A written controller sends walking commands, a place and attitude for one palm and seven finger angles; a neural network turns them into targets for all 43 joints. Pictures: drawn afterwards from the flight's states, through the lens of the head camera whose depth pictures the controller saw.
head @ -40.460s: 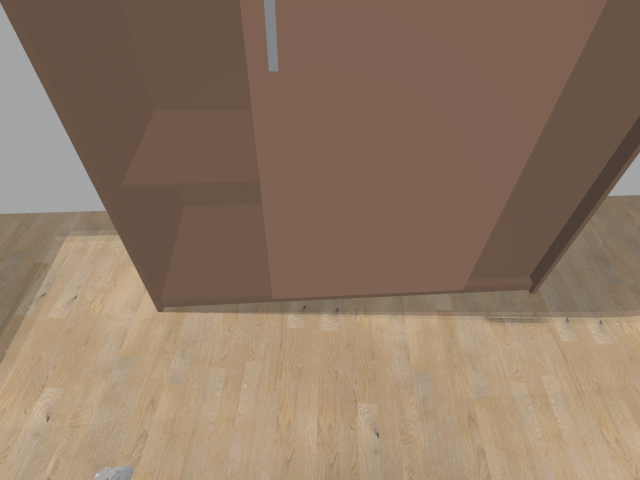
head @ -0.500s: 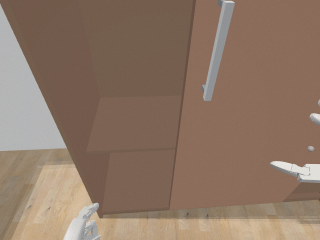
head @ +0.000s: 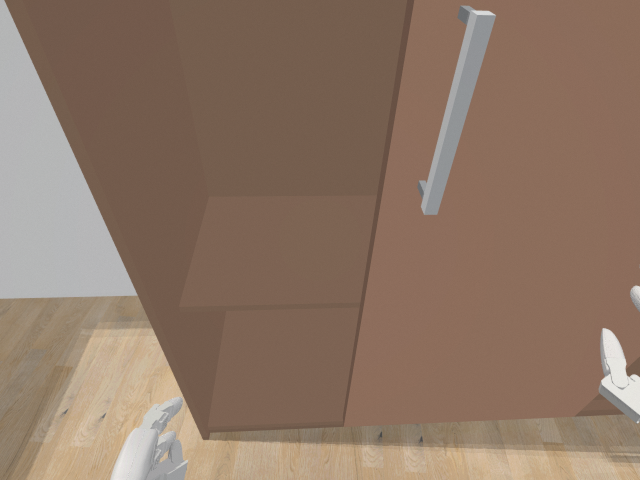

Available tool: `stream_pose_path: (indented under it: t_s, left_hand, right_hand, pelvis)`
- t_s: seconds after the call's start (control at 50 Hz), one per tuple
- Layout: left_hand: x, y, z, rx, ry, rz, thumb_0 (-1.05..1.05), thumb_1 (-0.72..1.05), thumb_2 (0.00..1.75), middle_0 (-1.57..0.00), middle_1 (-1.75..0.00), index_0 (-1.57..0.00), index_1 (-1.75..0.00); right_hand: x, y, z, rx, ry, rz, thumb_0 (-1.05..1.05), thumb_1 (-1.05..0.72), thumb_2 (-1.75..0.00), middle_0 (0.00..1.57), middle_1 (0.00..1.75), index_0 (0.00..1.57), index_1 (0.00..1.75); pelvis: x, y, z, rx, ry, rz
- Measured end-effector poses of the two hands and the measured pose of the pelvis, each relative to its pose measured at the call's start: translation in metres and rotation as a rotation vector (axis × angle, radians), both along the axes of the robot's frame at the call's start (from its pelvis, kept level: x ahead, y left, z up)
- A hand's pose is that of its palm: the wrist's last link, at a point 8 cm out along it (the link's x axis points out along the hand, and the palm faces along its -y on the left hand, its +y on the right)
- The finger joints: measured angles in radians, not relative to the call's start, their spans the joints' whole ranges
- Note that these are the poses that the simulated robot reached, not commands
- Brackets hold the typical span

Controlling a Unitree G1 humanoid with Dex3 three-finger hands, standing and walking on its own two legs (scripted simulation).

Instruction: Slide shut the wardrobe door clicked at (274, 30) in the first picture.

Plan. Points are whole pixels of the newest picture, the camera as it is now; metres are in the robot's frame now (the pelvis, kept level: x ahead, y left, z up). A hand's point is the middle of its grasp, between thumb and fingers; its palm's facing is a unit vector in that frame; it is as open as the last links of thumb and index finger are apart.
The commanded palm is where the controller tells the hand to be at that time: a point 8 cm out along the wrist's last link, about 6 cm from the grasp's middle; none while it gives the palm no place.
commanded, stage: draw the hand back to the body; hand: right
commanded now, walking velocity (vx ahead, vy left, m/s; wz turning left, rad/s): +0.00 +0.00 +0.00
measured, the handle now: (446, 121) +0.45 -0.16 +0.27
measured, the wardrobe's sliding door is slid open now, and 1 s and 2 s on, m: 0.41 0.41 0.41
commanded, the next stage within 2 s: step back with the hand held close in 0.34 s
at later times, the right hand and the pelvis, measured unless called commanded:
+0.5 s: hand (619, 359) +0.19 -0.27 +0.16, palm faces +0.46 +0.81 -0.36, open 7.5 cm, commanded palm +0.15 -0.31 +0.18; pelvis +0.01 -0.01 +0.00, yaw +0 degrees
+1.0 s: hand out of the picture +0.15 -0.32 +0.16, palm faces +0.43 +0.77 -0.46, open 7.4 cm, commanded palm +0.09 -0.35 +0.18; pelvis -0.05 -0.04 -0.02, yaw +0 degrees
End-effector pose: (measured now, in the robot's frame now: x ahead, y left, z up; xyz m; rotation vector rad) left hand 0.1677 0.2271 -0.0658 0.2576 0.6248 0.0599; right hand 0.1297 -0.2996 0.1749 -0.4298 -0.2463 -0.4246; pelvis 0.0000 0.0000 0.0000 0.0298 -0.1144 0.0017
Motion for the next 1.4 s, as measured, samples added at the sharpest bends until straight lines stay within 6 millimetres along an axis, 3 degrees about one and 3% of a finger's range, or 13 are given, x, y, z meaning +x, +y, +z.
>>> stream_pose_path:
  t_s: [0.14, 0.26, 0.5, 0.6, 0.7, 0.82, 0.96, 1.14, 1.3, 1.4]
  left_hand:
    - [0.016, -0.014, 0.003, -0.001, -0.018, -0.048, 0.01, 0.9, 0.89, -0.2, -0.3, -0.2, -0.3]
    - [0.019, -0.025, 0.003, -0.022, -0.013, -0.064, 0.01, 0.9, 0.89, -0.2, -0.3, -0.2, -0.3]
    - [0.003, -0.02, -0.007, -0.021, 0.05, -0.03, 0.01, 0.9, 0.89, -0.21, -0.3, -0.2, -0.3]
    - [-0.006, -0.017, -0.01, -0.003, 0.076, 0.002, 0.01, 0.9, 0.89, -0.2, -0.3, -0.2, -0.3]
    - [-0.018, -0.016, -0.01, 0.009, 0.073, 0.044, 0.01, 0.9, 0.89, -0.2, -0.3, -0.2, -0.3]
    - [-0.038, -0.022, -0.013, 0.04, 0.082, 0.08, 0.01, 0.9, 0.89, -0.2, -0.3, -0.2, -0.3]
    - [-0.064, -0.04, -0.016, 0.032, 0.082, 0.055, 0.01, 0.9, 0.89, -0.2, -0.3, -0.2, -0.3]
    - [-0.097, -0.05, -0.028, -0.004, 0.103, 0.032, 0.01, 0.9, 0.89, -0.21, -0.3, -0.2, -0.3]
    - [-0.128, -0.058, -0.023, 0.081, 0.059, 0.068, 0.01, 0.9, 0.89, -0.21, -0.3, -0.2, -0.3]
    - [-0.165, -0.075, -0.022, 0.025, 0.01, 0.076, 0.01, 0.9, 0.89, -0.2, -0.3, -0.2, -0.3]
  right_hand:
    - [-0.002, -0.005, 0.001, 0.015, -0.009, -0.041, 0.01, -0.81, -0.87, 0.21, 0.34, 0.21, 0.34]
    - [0.004, -0.008, 0.005, 0.016, -0.024, -0.043, 0.01, -0.87, -0.89, 0.21, 0.31, 0.21, 0.31]
    - [0.013, -0.01, 0.003, -0.002, 0.015, -0.022, 0.01, -0.88, -0.9, 0.21, 0.3, 0.21, 0.3]
    - [0.021, -0.021, 0.001, -0.034, 0.024, -0.025, 0.01, -0.89, -0.9, 0.21, 0.3, 0.21, 0.3]
    - [0.02, -0.017, -0.005, -0.057, 0.056, 0.041, 0.01, -0.89, -0.9, 0.21, 0.3, 0.21, 0.3]
    - [0.003, -0.03, -0.008, -0.108, 0.048, 0.091, 0.01, -0.88, -0.9, 0.21, 0.3, 0.21, 0.3]
    - [-0.018, -0.053, 0.002, -0.156, -0.008, 0.028, 0.01, -0.88, -0.9, 0.21, 0.3, 0.21, 0.3]
    - [-0.057, -0.049, 0.003, -0.187, -0.023, 0.062, 0.01, -0.88, -0.9, 0.21, 0.3, 0.21, 0.3]
    - [-0.099, -0.072, 0.001, -0.21, -0.157, 0.068, 0.01, -0.88, -0.9, 0.22, 0.3, 0.21, 0.3]
    - [-0.128, -0.083, 0.006, -0.21, -0.131, 0.054, 0.01, -0.88, -0.9, 0.21, 0.3, 0.21, 0.3]
  pelvis:
    - [0.003, -0.001, 0.0, 0.0, -0.004, -0.012]
    - [0.006, -0.002, 0.001, -0.002, -0.003, -0.011]
    - [0.008, -0.006, 0.002, -0.001, 0.01, -0.004]
    - [0.002, -0.008, -0.002, 0.009, 0.058, -0.003]
    - [-0.008, -0.018, -0.006, 0.013, 0.088, 0.007]
    - [-0.023, -0.033, -0.016, 0.025, 0.097, 0.003]
    - [-0.043, -0.043, -0.016, 0.003, 0.082, -0.003]
    - [-0.076, -0.048, -0.024, 0.04, 0.069, -0.028]
    - [-0.123, -0.069, -0.042, -0.015, 0.073, -0.043]
    - [-0.158, -0.076, -0.036, -0.025, 0.053, -0.015]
